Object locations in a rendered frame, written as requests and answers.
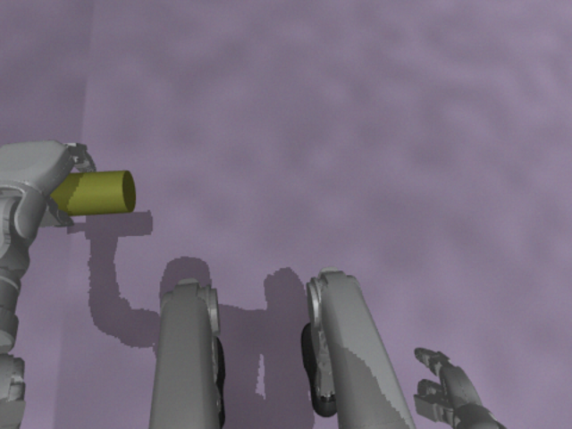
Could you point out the right robot arm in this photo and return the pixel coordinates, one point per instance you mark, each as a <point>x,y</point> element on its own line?
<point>473,416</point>

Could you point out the bottle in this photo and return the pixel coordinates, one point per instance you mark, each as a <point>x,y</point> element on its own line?
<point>96,193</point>

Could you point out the left robot hand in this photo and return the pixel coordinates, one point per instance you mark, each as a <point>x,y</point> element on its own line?
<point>44,165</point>

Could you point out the right robot foot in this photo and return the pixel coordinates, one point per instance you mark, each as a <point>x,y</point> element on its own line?
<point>325,407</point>

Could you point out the right robot hand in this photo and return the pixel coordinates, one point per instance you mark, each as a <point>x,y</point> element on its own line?
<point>438,401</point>

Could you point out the left robot arm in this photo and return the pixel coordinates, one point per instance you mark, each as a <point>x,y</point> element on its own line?
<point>21,211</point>

